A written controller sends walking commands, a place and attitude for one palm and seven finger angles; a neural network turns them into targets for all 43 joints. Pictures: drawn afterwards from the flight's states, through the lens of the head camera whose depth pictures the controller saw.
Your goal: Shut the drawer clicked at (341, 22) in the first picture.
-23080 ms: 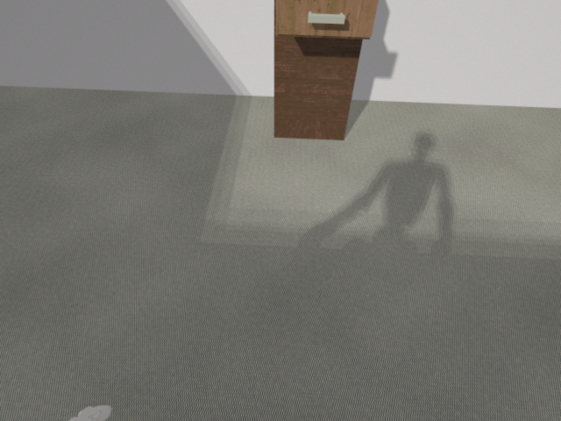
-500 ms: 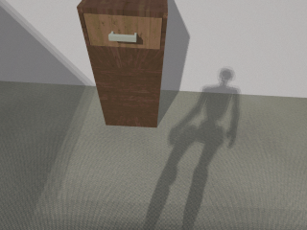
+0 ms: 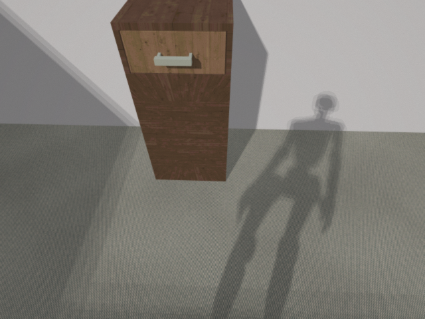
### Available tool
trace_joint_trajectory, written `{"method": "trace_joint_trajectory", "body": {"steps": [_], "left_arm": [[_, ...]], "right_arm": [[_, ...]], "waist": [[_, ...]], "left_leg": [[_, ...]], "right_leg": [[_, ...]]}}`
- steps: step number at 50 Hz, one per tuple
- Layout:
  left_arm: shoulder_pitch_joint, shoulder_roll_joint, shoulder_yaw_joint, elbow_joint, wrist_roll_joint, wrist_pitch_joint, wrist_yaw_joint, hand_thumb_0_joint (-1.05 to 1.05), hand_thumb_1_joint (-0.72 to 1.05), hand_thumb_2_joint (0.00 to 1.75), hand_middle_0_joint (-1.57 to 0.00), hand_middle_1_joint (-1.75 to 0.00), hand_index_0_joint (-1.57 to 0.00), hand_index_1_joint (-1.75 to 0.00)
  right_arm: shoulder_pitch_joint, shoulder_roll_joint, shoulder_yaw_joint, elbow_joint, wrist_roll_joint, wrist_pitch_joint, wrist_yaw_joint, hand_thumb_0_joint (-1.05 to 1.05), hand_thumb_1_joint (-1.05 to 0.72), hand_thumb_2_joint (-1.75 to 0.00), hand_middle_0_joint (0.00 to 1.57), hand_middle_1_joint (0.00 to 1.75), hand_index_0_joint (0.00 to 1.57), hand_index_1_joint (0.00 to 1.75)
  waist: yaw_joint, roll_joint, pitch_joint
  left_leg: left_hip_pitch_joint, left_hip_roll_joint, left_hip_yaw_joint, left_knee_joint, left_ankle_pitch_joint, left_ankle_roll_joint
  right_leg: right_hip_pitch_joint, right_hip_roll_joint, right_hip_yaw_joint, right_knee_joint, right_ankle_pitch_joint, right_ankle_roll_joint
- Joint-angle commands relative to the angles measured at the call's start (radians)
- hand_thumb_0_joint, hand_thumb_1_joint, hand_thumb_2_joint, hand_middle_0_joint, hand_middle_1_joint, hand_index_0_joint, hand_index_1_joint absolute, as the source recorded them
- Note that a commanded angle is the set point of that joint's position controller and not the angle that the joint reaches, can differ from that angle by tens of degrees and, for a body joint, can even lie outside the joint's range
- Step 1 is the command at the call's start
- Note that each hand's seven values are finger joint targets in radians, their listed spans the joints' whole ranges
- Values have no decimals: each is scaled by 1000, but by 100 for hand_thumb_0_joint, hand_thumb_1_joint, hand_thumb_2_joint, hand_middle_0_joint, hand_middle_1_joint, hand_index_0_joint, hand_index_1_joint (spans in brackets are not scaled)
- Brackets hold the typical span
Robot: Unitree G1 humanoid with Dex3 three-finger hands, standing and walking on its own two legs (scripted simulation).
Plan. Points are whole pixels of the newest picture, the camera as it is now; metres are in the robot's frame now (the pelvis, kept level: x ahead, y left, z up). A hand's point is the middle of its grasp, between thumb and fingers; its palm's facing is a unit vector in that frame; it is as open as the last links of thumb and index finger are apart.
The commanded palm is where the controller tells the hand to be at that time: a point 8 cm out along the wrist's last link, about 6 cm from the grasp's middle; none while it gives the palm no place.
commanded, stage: let the arm hang, fingers relaxed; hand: left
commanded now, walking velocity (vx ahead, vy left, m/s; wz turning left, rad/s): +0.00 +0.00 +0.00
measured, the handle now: (174, 58) +0.95 +0.19 +0.02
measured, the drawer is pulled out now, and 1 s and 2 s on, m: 0.00 0.00 0.00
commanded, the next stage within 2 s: look to check the result in 0.30 s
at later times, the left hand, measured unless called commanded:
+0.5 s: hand out of the picture +0.03 +0.18 -0.17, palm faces +0.01 -0.97 -0.24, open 7.4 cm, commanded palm none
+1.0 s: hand out of the picture +0.05 +0.18 -0.17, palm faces +0.01 -0.97 -0.23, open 7.4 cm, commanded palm none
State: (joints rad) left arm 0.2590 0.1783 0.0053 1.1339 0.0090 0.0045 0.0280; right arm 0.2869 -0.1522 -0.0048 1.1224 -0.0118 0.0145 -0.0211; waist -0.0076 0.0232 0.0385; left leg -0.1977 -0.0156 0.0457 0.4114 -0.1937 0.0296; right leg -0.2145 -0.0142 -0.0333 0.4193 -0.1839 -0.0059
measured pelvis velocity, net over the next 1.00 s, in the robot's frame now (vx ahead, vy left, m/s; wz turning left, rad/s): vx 0.03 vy -0.01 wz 0.00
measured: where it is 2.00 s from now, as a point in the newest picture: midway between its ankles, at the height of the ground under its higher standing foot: outside the picture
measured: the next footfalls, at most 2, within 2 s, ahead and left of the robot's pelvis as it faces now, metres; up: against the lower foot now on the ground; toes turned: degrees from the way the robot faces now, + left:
none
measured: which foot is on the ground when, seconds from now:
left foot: down 0.00-1.00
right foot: down 0.00-1.00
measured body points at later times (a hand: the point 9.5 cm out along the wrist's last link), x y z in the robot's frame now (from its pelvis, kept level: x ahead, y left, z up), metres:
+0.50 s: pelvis +0.01 -0.01 +0.00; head +0.03 -0.02 +0.45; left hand +0.03 +0.23 -0.15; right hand +0.01 -0.24 -0.16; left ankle +0.02 +0.10 -0.74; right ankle +0.03 -0.12 -0.74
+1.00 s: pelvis +0.03 -0.01 +0.00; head +0.04 -0.02 +0.45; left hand +0.05 +0.23 -0.15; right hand +0.04 -0.24 -0.16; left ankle +0.02 +0.10 -0.74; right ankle +0.03 -0.12 -0.74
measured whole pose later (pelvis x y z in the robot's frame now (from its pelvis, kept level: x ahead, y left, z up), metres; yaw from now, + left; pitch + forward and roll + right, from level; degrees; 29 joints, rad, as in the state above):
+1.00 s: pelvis +0.03 -0.01 +0.00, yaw +0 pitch -1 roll +0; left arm 0.21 0.18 0.01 1.14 0.01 -0.01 0.03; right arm 0.23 -0.18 -0.01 1.13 -0.01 0.01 -0.03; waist -0.01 0.02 0.05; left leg -0.14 0.01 0.04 0.37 -0.21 0.01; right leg -0.15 0.01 -0.04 0.37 -0.20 -0.02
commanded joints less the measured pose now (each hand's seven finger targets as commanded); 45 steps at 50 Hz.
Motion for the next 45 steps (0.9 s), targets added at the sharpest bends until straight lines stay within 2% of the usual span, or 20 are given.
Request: {"method": "trace_joint_trajectory", "body": {"steps": [1, 3, 8, 13, 16, 18, 21, 24, 26, 28, 35, 40, 45], "left_arm": [[43, 128, 24, -29, 4, -17, 5, 0, 90, 90, -20, -30, -20, -30], [34, 119, 26, -31, 4, -17, 5, 0, 90, 90, -20, -30, -20, -30], [19, 119, 30, -38, 4, -18, 4, 0, 90, 90, -20, -30, -20, -30], [1, 128, 32, -45, 3, -21, 3, 0, 90, 90, -20, -30, -20, -30], [2, 133, 34, -44, 2, -25, 3, 0, 90, 90, -20, -30, -20, -30], [-2, 131, 32, -40, 1, -24, 3, 0, 90, 90, -20, -30, -20, -30], [3, 136, 33, -36, 1, -25, 3, 0, 90, 90, -20, -30, -20, -30], [0, 135, 29, -29, 0, -24, 3, 0, 90, 90, -20, -30, -20, -30], [2, 140, 30, -27, 1, -25, 4, 0, 90, 90, -20, -30, -20, -30], [0, 137, 28, -21, 0, -23, 3, 0, 90, 90, -20, -30, -20, -30], [-2, 140, 25, -17, 0, -23, 3, 0, 90, 90, -20, -30, -20, -30], [1, 142, 26, -16, 0, -27, 3, 0, 90, 90, -20, -30, -20, -30], [-4, 142, 27, -18, -1, -28, 4, 0, 90, 90, -20, -30, -20, -30]], "right_arm": [[54, -113, -25, -20, -3, -21, -7, 0, -90, -90, 20, 30, 20, 30], [51, -103, -23, -17, -4, -22, -8, 0, -90, -90, 20, 30, 20, 30], [43, -100, -25, -18, -7, -20, -8, 0, -90, -90, 20, 30, 20, 30], [38, -114, -28, -19, -5, -20, -8, 0, -90, -90, 20, 30, 20, 30], [33, -122, -30, -22, -4, -24, -10, 0, -90, -90, 20, 30, 20, 30], [28, -122, -28, -18, -4, -22, -10, 0, -90, -90, 20, 30, 20, 30], [24, -130, -29, -16, -3, -25, -12, 0, -90, -90, 20, 30, 20, 30], [21, -131, -25, -13, -3, -24, -13, 0, -90, -90, 20, 30, 20, 30], [21, -137, -27, -14, -1, -24, -13, 0, -90, -90, 20, 30, 20, 30], [16, -133, -25, -9, -3, -21, -13, 0, -90, -90, 20, 30, 20, 30], [5, -138, -24, -7, -3, -19, -12, 0, -90, -90, 20, 30, 20, 30], [1, -140, -24, -7, -3, -23, -13, 0, -90, -90, 20, 30, 20, 30], [-4, -143, -24, -7, -2, -25, -14, 0, -90, -90, 20, 30, 20, 30]], "waist": [[7, 5, 35], [6, -26, 44], [4, -2, 48], [-1, -36, 36], [1, -9, 4], [-1, -22, 13], [1, -3, -2], [0, 0, 7], [0, -22, -6], [-1, -22, 17], [-2, -17, 29], [0, -14, -3], [1, -22, 0]], "left_leg": [[-26, 113, -114, -97, 0, 16], [-30, 112, -113, -100, 2, 14], [-21, 106, -105, -95, -2, 9], [-5, 107, -98, -86, 17, 7], [19, 113, -97, -78, 65, 7], [19, 115, -99, -85, 51, 5], [32, 120, -98, -81, 91, 6], [34, 122, -97, -90, 83, 4], [45, 123, -97, -85, 99, 5], [41, 121, -95, -91, 76, 3], [42, 118, -96, -98, 56, 1], [61, 121, -95, -92, 95, 1], [62, 125, -96, -95, 117, 1]], "right_leg": [[-18, -81, 91, -90, -45, -43], [-14, -83, 91, -97, -47, -41], [-17, -85, 98, -111, -55, -42], [-9, -87, 104, -123, -45, -44], [12, -88, 102, -113, 16, -45], [9, -87, 101, -117, 4, -44], [25, -88, 98, -107, 54, -45], [23, -88, 98, -112, 47, -43], [34, -88, 95, -109, 71, -43], [20, -90, 96, -122, 41, -41], [13, -88, 103, -135, 8, -41], [35, -92, 100, -124, 66, -40], [45, -93, 92, -118, 103, -39]]}}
